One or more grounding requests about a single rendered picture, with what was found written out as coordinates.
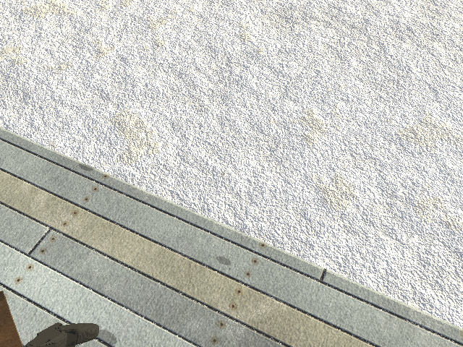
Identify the robot left hand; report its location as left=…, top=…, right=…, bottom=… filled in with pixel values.
left=21, top=322, right=99, bottom=347

